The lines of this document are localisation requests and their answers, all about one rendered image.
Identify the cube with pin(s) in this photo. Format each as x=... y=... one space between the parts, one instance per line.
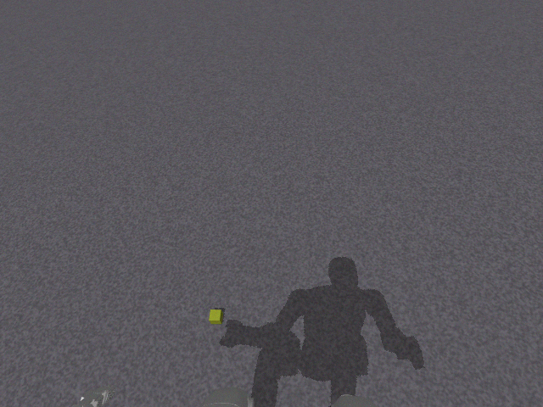
x=216 y=316

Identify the left robot hand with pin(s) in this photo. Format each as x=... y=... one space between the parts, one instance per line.
x=96 y=398

